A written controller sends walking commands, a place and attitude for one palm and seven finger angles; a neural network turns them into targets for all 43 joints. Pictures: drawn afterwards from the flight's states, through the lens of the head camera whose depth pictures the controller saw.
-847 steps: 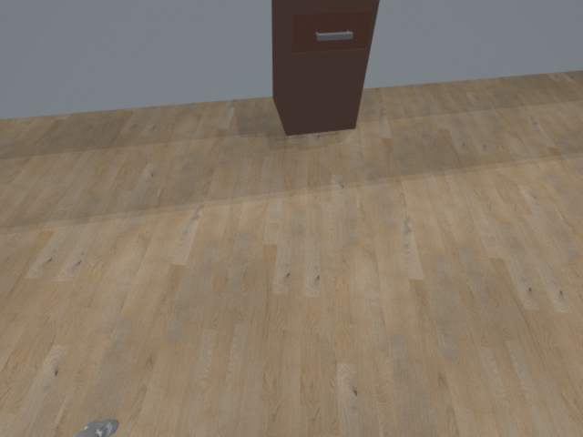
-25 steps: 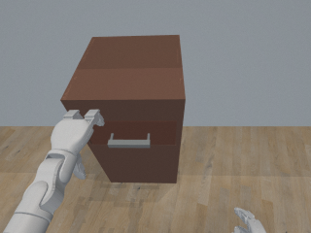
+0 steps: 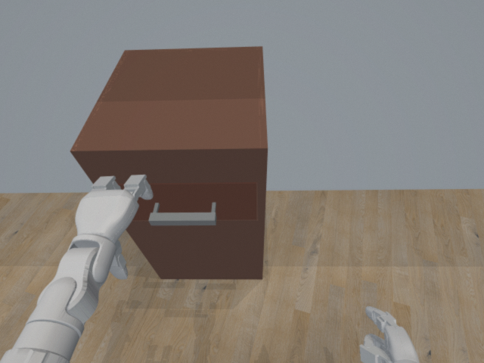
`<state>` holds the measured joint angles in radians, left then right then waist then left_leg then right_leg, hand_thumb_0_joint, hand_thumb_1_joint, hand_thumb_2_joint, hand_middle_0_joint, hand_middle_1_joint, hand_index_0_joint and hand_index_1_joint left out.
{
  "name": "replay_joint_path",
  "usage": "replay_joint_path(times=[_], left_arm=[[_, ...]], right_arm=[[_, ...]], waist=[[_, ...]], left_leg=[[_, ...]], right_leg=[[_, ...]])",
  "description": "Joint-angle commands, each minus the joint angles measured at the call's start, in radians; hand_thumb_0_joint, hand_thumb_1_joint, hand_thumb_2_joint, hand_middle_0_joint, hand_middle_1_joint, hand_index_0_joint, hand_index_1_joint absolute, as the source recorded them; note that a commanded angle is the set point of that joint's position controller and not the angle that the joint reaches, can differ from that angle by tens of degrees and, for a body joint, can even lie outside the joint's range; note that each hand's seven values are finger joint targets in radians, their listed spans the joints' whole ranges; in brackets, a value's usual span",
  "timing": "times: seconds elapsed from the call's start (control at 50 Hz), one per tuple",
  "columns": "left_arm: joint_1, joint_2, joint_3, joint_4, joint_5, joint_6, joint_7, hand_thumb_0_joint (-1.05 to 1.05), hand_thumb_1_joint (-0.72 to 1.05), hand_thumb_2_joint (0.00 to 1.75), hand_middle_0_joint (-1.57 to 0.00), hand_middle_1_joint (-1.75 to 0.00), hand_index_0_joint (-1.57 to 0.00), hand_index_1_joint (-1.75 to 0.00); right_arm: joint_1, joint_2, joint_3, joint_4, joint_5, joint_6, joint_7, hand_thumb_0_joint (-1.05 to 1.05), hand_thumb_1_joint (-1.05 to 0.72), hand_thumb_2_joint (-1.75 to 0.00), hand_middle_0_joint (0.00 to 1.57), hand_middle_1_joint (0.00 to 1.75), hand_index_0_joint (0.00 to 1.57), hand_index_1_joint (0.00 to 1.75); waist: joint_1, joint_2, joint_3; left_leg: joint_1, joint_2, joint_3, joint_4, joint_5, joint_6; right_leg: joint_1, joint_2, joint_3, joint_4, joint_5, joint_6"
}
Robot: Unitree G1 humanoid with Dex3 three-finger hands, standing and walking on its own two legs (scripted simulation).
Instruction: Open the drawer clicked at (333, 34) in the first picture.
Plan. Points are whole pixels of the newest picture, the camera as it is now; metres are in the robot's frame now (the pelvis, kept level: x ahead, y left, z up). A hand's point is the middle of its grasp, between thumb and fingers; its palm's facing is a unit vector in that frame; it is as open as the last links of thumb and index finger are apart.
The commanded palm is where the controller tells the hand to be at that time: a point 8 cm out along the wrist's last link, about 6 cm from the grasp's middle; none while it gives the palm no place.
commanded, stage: move the hooked fingers above the handle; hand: left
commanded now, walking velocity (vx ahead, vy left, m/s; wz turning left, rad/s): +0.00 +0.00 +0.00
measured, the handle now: (184, 212) +0.49 +0.23 -0.19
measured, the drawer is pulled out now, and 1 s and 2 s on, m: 0.00 0.00 0.00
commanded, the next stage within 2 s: none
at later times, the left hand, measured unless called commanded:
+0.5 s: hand (151, 215) +0.38 +0.24 -0.04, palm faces -0.05 -0.02 -1.00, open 13.8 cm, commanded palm +0.36 +0.25 +0.02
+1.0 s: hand (163, 221) +0.41 +0.24 -0.11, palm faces -0.09 -0.02 -1.00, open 13.8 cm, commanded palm +0.40 +0.24 -0.05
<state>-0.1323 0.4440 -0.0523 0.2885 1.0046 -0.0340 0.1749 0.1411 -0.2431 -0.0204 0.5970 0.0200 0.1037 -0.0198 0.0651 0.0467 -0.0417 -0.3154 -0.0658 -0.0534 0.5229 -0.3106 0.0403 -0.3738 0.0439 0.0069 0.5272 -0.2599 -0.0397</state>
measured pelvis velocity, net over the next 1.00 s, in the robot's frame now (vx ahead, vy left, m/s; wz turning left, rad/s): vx -0.01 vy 0.02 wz -0.03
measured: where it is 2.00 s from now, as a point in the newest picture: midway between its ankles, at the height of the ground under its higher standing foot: outside the picture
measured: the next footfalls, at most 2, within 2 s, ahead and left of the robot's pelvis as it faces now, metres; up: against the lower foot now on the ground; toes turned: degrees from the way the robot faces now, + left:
none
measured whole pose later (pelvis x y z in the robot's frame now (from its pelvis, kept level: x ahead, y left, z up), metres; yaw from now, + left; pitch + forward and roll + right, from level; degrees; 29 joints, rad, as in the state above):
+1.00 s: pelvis -0.01 +0.02 -0.06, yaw -2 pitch +24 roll -2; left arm -0.59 0.39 0.00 1.03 1.13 -0.03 0.52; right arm 0.27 -0.24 -0.06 0.68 -0.04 0.11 0.03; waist -0.07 0.04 -0.18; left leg -0.91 -0.07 -0.02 0.98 -0.48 0.06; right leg -0.95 0.06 0.01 0.93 -0.39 -0.01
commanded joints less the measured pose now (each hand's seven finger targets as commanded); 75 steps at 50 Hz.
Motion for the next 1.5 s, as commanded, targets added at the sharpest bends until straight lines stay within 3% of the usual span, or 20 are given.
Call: replay_joint_path(times=[0.0,0.06,0.12,0.2,0.3,0.34,0.44,0.52,0.58,0.64,0.7,0.8,0.9,0.98,1.06,1.2,1.32,1.36,1.4,1.48], left_arm=[[-0.338,0.222,0.136,-0.114,0.002,-0.017,0.092,0.0,-0.5,0.3,-0.3,-1.2,-0.3,-1.2],[-0.375,0.194,0.097,-0.017,0.002,-0.005,0.095,0.0,-0.5,0.3,-0.3,-1.2,-0.3,-1.2],[-0.442,0.231,0.107,0.061,0.013,-0.011,0.097,0.0,-0.5,0.3,-0.3,-1.2,-0.3,-1.2],[-0.503,0.217,0.096,0.085,0.023,-0.057,0.114,0.0,-0.5,0.3,-0.3,-1.2,-0.3,-1.2],[-0.485,0.243,0.158,0.155,0.044,-0.096,0.186,0.0,-0.5,0.3,-0.3,-1.2,-0.3,-1.2],[-0.444,0.266,0.197,0.206,0.054,-0.083,0.22,0.0,-0.5,0.3,-0.3,-1.2,-0.3,-1.2],[-0.471,0.26,0.19,0.295,0.074,-0.027,0.279,0.0,-0.5,0.3,-0.3,-1.2,-0.3,-1.2],[-0.557,0.19,0.113,0.323,0.075,-0.016,0.289,0.0,-0.5,0.3,-0.3,-1.2,-0.3,-1.2],[-0.618,0.224,0.138,0.352,0.082,-0.04,0.29,0.0,-0.5,0.3,-0.3,-1.2,-0.3,-1.2],[-0.69,0.18,0.102,0.341,0.095,-0.08,0.306,0.0,-0.5,0.3,-0.3,-1.2,-0.3,-1.2],[-0.688,0.193,0.126,0.418,0.108,-0.089,0.338,0.0,-0.5,0.3,-0.3,-1.2,-0.3,-1.2],[-0.697,0.163,0.118,0.498,0.126,-0.042,0.391,0.0,-0.5,0.3,-0.3,-1.2,-0.3,-1.2],[-0.781,0.151,0.093,0.582,0.124,0.006,0.394,0.0,-0.5,0.3,-0.3,-1.2,-0.3,-1.2],[-0.861,0.146,0.092,0.524,0.127,-0.027,0.39,0.0,-0.5,0.3,-0.3,-1.2,-0.3,-1.2],[-0.891,0.151,0.099,0.576,0.14,-0.038,0.407,0.0,-0.5,0.3,-0.3,-1.2,-0.3,-1.2],[-0.887,0.218,0.153,0.642,0.146,0.018,0.445,0.0,-0.5,0.3,-0.3,-1.2,-0.3,-1.2],[-0.887,0.214,0.136,0.545,0.113,0.028,0.409,0.0,-0.5,0.3,-0.3,-1.2,-0.3,-1.2],[-0.891,0.201,0.122,0.529,0.106,0.02,0.396,0.0,-0.5,0.3,-0.3,-1.2,-0.3,-1.2],[-0.867,0.179,0.105,0.568,0.098,0.019,0.385,0.0,-0.5,0.3,-0.3,-1.2,-0.3,-1.2],[-0.87,0.166,0.085,0.597,0.108,0.001,0.379,0.0,-0.5,0.3,-0.3,-1.2,-0.3,-1.2]], right_arm=[[-0.029,-0.11,-0.048,-0.108,-0.003,-0.048,-0.02,0.0,-0.9,-0.9,0.2,0.3,0.2,0.3],[-0.007,-0.119,-0.051,-0.102,0.002,-0.048,-0.022,0.0,-0.9,-0.9,0.2,0.3,0.2,0.3],[0.016,-0.129,-0.057,-0.092,0.002,-0.045,-0.031,0.0,-0.9,-0.9,0.2,0.3,0.2,0.3],[0.056,-0.129,-0.069,-0.085,-0.005,-0.044,-0.032,0.0,-0.9,-0.9,0.2,0.3,0.2,0.3],[0.1,-0.131,-0.083,-0.069,-0.018,-0.04,-0.023,0.0,-0.9,-0.9,0.2,0.3,0.2,0.3],[0.105,-0.136,-0.085,-0.069,-0.023,-0.034,-0.016,0.0,-0.9,-0.9,0.2,0.3,0.2,0.3],[0.128,-0.147,-0.087,-0.064,-0.023,-0.021,-0.003,0.0,-0.9,-0.9,0.2,0.3,0.2,0.3],[0.156,-0.149,-0.093,-0.052,-0.022,-0.023,-0.001,0.0,-0.9,-0.9,0.2,0.3,0.2,0.3],[0.181,-0.152,-0.096,-0.033,-0.027,-0.024,-0.008,0.0,-0.9,-0.9,0.2,0.3,0.2,0.3],[0.195,-0.143,-0.098,-0.015,-0.039,-0.027,-0.008,0.0,-0.9,-0.9,0.2,0.3,0.2,0.3],[0.208,-0.145,-0.093,0.004,-0.047,-0.025,0.0,0.0,-0.9,-0.9,0.2,0.3,0.2,0.3],[0.218,-0.151,-0.094,0.011,-0.059,-0.016,0.026,0.0,-0.9,-0.9,0.2,0.3,0.2,0.3],[0.235,-0.162,-0.093,0.015,-0.059,-0.015,0.032,0.0,-0.9,-0.9,0.2,0.3,0.2,0.3],[0.255,-0.162,-0.1,0.028,-0.068,-0.019,0.03,0.0,-0.9,-0.9,0.2,0.3,0.2,0.3],[0.264,-0.164,-0.094,0.054,-0.078,-0.02,0.033,0.0,-0.9,-0.9,0.2,0.3,0.2,0.3],[0.266,-0.174,-0.084,0.052,-0.084,-0.017,0.049,0.0,-0.9,-0.9,0.2,0.3,0.2,0.3],[0.275,-0.174,-0.088,0.038,-0.073,-0.015,0.043,0.0,-0.9,-0.9,0.2,0.3,0.2,0.3],[0.282,-0.173,-0.088,0.045,-0.071,-0.016,0.037,0.0,-0.9,-0.9,0.2,0.3,0.2,0.3],[0.281,-0.172,-0.085,0.055,-0.068,-0.02,0.034,0.0,-0.9,-0.9,0.2,0.3,0.2,0.3],[0.277,-0.167,-0.08,0.059,-0.066,-0.025,0.029,0.0,-0.9,-0.9,0.2,0.3,0.2,0.3]], waist=[[-0.026,-0.024,-0.293],[-0.044,-0.053,-0.288],[-0.056,-0.072,-0.316],[-0.066,-0.024,-0.389],[-0.06,-0.016,-0.43],[-0.045,-0.032,-0.439],[-0.056,-0.055,-0.445],[-0.101,-0.028,-0.452],[-0.11,-0.049,-0.476],[-0.127,0.008,-0.517],[-0.124,0.013,-0.489],[-0.119,0.049,-0.519],[-0.153,-0.015,-0.527],[-0.16,0.041,-0.632],[-0.176,0.06,-0.585],[-0.156,0.073,-0.633],[-0.16,0.081,-0.73],[-0.17,0.072,-0.718],[-0.183,0.022,-0.636],[-0.187,0.033,-0.569]], left_leg=[[-0.013,0.008,0.048,0.003,0.318,0.003],[-0.066,0.005,0.055,0.021,0.262,0.007],[-0.113,0.003,0.062,0.049,0.237,0.013],[-0.124,0.003,0.062,0.091,0.274,0.015],[-0.173,0.01,0.056,0.135,0.313,0.012],[-0.207,0.01,0.055,0.144,0.33,0.009],[-0.271,0.012,0.065,0.168,0.311,0.007],[-0.239,0.024,0.067,0.187,0.284,0.013],[-0.254,0.027,0.055,0.212,0.267,0.016],[-0.228,0.034,0.041,0.249,0.317,0.012],[-0.269,0.037,0.034,0.278,0.293,0.006],[-0.271,0.049,0.019,0.32,0.348,-0.017],[-0.322,0.053,0.011,0.35,0.295,-0.01],[-0.254,0.067,-0.012,0.394,0.369,-0.02],[-0.311,0.072,-0.022,0.43,0.339,-0.027],[-0.4,0.066,-0.012,0.476,0.326,-0.028],[-0.321,0.074,-0.015,0.46,0.357,-0.023],[-0.315,0.076,-0.019,0.453,0.358,-0.018],[-0.365,0.072,-0.005,0.443,0.298,-0.004],[-0.41,0.063,0.006,0.434,0.23,0.002]], right_leg=[[0.148,-0.022,0.023,-0.005,0.28,-0.017],[0.12,-0.025,0.023,0.006,0.243,-0.01],[0.112,-0.029,0.036,0.025,0.249,-0.006],[0.096,-0.031,0.039,0.066,0.306,-0.008],[0.055,-0.024,0.038,0.12,0.338,-0.014],[0.055,-0.02,0.037,0.14,0.352,-0.018],[0.031,-0.016,0.037,0.17,0.347,-0.015],[-0.047,-0.013,0.025,0.166,0.283,-0.011],[-0.078,-0.013,0.024,0.187,0.25,-0.009],[-0.151,-0.011,0.013,0.224,0.25,-0.015],[-0.226,-0.006,0.0,0.254,0.2,-0.018],[-0.322,0.002,-0.025,0.307,0.174,-0.022],[-0.355,0.004,-0.026,0.326,0.154,-0.014],[-0.415,0.007,-0.03,0.369,0.157,-0.012],[-0.5,0.008,-0.04,0.402,0.113,-0.014],[-0.499,0.01,-0.04,0.459,0.134,-0.015],[-0.421,0.011,-0.036,0.433,0.178,-0.005],[-0.418,0.01,-0.037,0.424,0.181,-0.005],[-0.411,0.009,-0.033,0.399,0.167,-0.003],[-0.426,0.007,-0.028,0.384,0.13,-0.008]])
